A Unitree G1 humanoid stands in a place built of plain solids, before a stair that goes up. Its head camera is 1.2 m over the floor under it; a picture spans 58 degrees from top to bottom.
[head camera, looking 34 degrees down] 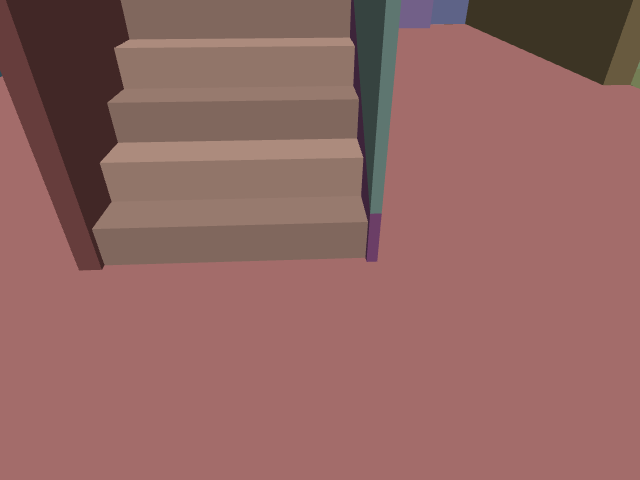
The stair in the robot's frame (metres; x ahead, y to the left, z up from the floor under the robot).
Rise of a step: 0.20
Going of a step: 0.24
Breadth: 1.20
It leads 3 degrees to the left of straight ahead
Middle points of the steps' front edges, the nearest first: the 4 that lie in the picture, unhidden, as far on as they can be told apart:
1.60 0.39 0.20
1.84 0.40 0.40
2.09 0.41 0.59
2.33 0.42 0.79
